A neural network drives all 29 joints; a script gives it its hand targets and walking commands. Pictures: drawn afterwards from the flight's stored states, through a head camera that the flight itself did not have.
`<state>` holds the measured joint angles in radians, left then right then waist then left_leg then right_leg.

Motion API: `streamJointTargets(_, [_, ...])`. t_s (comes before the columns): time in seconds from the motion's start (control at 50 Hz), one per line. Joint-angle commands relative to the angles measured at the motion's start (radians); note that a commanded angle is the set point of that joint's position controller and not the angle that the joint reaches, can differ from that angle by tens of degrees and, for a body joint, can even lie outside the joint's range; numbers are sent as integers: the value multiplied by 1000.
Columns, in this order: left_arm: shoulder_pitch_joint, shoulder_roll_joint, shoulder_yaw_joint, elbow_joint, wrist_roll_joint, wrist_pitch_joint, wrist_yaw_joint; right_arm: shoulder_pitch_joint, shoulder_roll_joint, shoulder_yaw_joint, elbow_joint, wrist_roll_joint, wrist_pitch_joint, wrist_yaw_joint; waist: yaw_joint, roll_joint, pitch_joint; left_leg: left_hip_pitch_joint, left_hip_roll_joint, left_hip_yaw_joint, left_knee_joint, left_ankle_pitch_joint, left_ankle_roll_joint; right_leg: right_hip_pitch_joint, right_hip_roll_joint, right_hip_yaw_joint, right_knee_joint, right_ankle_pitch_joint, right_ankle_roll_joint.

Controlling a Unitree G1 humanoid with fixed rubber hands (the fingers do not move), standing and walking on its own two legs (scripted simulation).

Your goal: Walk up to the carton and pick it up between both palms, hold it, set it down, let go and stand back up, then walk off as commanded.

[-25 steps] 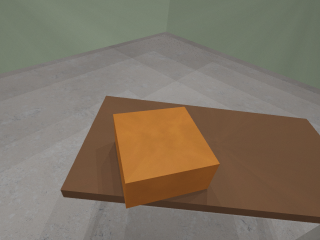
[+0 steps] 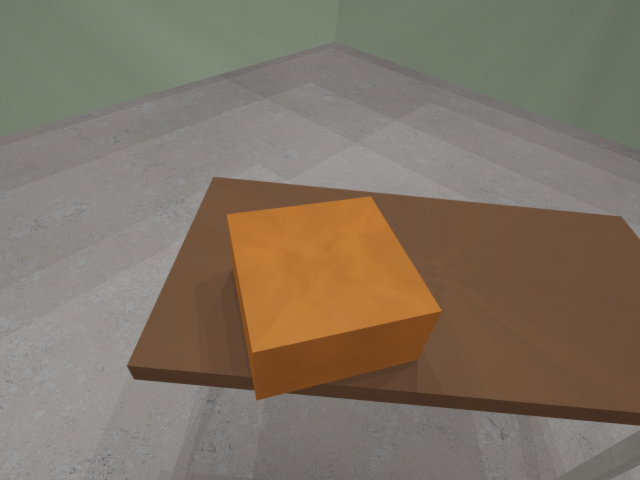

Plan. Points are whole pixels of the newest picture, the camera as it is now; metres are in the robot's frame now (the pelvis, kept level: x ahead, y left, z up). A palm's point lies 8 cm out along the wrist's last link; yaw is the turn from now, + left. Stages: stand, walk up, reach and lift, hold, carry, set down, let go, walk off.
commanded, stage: stand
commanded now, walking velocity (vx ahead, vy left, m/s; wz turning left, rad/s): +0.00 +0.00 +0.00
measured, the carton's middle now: (320, 285) +0.47 -0.02 -0.07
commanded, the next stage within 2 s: walk off in 0.06 s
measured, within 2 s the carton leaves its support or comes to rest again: neither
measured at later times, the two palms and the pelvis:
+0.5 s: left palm out of the picture +0.03 +0.33 -0.15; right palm out of the picture +0.04 -0.30 -0.11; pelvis -0.04 +0.02 -0.03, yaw +0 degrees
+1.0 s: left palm out of the picture -0.10 +0.30 -0.14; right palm out of the picture -0.04 -0.34 -0.17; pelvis -0.16 -0.02 -0.05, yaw -1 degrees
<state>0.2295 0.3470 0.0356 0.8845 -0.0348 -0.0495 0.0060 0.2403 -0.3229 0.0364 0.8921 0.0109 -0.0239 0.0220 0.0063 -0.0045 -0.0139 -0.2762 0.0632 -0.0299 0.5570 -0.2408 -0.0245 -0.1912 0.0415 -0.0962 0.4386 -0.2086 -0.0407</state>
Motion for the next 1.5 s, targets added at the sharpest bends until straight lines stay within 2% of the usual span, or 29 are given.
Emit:
streamJointTargets(0.0, [-72,208,35,28,60,-25,-10,-67,-236,-71,-45,-38,-25,-29,-2,107,30,35,57,-112,-187,58,79,28,-162,195,-137,-16,-9])
streamJointTargets(0.22, [-79,200,32,29,59,-23,-10,-85,-238,-69,-39,-39,-25,-30,-5,118,16,52,64,-108,-187,88,78,30,-162,188,-127,30,-10])
streamJointTargets(0.24, [-39,286,67,-80,23,-12,0,-101,-283,-131,-99,-50,-2,-27,-19,71,82,0,29,-71,-23,379,74,-27,-205,211,20,377,-7])
streamJointTargets(0.26, [-28,292,74,-95,23,-4,2,-79,-268,-130,-97,-48,9,-31,-21,75,63,25,25,-54,30,387,83,-56,-218,216,51,442,-25])
streamJointTargets(0.34, [-101,351,98,-136,48,22,12,-62,-276,-161,-97,-40,61,-21,-31,-117,101,12,-87,-20,418,-258,92,-234,-409,394,-86,320,-191])
streamJointTargets(0.38, [-140,345,99,-148,55,35,19,-70,-289,-172,-103,-28,82,-22,-41,-136,150,-36,-84,-69,565,-377,96,-278,-459,415,-97,312,-254])
streamJointTargets(0.42, [-166,331,94,-168,67,42,25,-20,-290,-176,-113,-25,82,-23,-62,-105,132,-45,-44,-89,455,-344,95,-215,-424,358,-6,370,-228])
streamJointTargets(0.46, [-167,303,86,-172,69,49,20,60,-264,-167,-94,-41,50,-20,-96,-2,10,45,-1,-78,-45,-127,116,-64,-280,255,277,456,-104])
streamJointTargets(0.48, [-77,264,86,-165,55,56,18,28,-292,-172,-118,-60,36,-22,-53,154,-37,115,67,-206,-132,165,129,-142,-157,213,449,245,-34])
streamJointTargets(0.5, [-78,226,85,-172,45,69,24,-25,-392,-184,-122,-59,47,-25,-58,342,19,28,304,-512,-167,383,276,-306,66,132,663,-407,36])
streamJointTargets(0.52, [-123,263,100,-159,48,77,38,-61,-429,-193,-130,-59,53,-35,-96,232,81,-113,325,-595,-226,280,329,-272,114,266,833,-464,18])
streamJointTargets(0.54, [-117,274,102,-141,37,78,40,-119,-403,-184,-138,-62,53,-47,-70,173,133,-141,284,-554,-203,233,312,-291,121,310,892,-418,11])
streamJointTargets(0.6, [-34,281,97,-108,32,73,35,-155,-339,-158,-152,-52,54,-59,-43,203,158,-55,197,-387,-59,326,274,-357,107,278,933,-349,23])
streamJointTargets(0.74, [-25,287,91,-119,44,72,31,-113,-337,-176,-160,-50,54,-67,-73,233,87,57,217,-439,-51,285,318,-339,63,263,842,-365,50])
streamJointTargets(0.82, [32,286,97,-98,41,69,26,-168,-354,-184,-162,-52,68,-66,-37,275,110,-41,250,-438,-57,214,314,-217,-8,257,641,-389,50])
streamJointTargets(0.86, [94,283,102,-72,42,65,25,-225,-360,-183,-172,-45,77,-65,20,244,124,-156,212,-352,23,209,260,-76,-63,235,371,-320,36])
streamJointTargets(0.88, [140,287,106,-54,49,63,24,-238,-353,-179,-168,-40,86,-61,55,181,122,-251,126,-256,132,157,189,43,-92,269,161,-261,16])
streamJointTargets(0.9, [117,334,111,-55,62,57,27,-178,-298,-165,-155,-30,96,-54,50,-101,134,-371,-87,-158,405,-116,112,46,-205,508,25,-28,-19])
streamJointTargets(0.92, [55,392,123,-89,66,60,27,-207,-297,-168,-162,-17,110,-60,57,-126,109,-311,-231,-207,636,-397,45,-181,-406,796,-142,-52,-69])
streamJointTargets(0.94, [-30,399,131,-107,72,59,33,-207,-331,-179,-134,-18,117,-66,29,-55,144,-283,-250,-309,718,-352,38,-245,-409,815,-191,-234,-17])
streamJointTargets(0.98, [-162,351,126,-126,66,50,41,-143,-347,-185,-88,-13,110,-69,-30,-51,250,-322,-209,-306,734,-245,33,-237,-337,699,-147,-349,43])
streamJointTargets(1.16, [-40,298,121,-139,54,26,33,-31,-346,-169,-75,-6,86,-55,24,-88,28,-327,-168,-249,699,-283,7,150,-299,584,9,77,-38])
streamJointTargets(1.34, [-97,319,122,-177,69,46,22,124,-337,-171,-63,-13,69,-34,-1,-186,-51,-132,-88,-85,451,-383,54,-24,-337,507,-23,-150,-185])
streamJointTargets(1.38, [-125,323,118,-186,68,57,17,197,-322,-171,-44,-19,58,-25,-41,-197,-74,9,-66,-62,189,-294,94,-114,-298,448,17,-187,-145])
streamJointTargets(1.4, [-118,314,116,-177,66,65,15,229,-316,-175,-33,-29,51,-22,-51,-202,-77,95,-73,-94,67,-260,121,-190,-254,417,68,-243,-106])
streamJointTargets(1.42, [-99,274,111,-167,61,69,15,229,-324,-176,-34,-44,48,-20,-64,-90,-60,116,-55,-212,11,-301,161,-304,-166,359,169,-385,-53])
streamJointTargets(1.44, [-170,247,113,-166,52,70,14,193,-412,-183,-58,-57,48,-25,-125,186,63,-63,160,-646,-224,-570,250,-448,93,242,526,-516,21])
streamJointTargets(1.46, [-169,265,126,-151,62,70,29,40,-434,-186,-113,-67,38,-40,-105,158,175,-224,221,-803,-311,-573,268,-414,153,315,780,-401,40])
streamJointTargets(1.48, [-103,270,125,-144,51,64,34,-56,-410,-179,-138,-64,34,-53,-49,85,200,-280,196,-741,-293,-463,251,-374,154,376,859,-340,33])
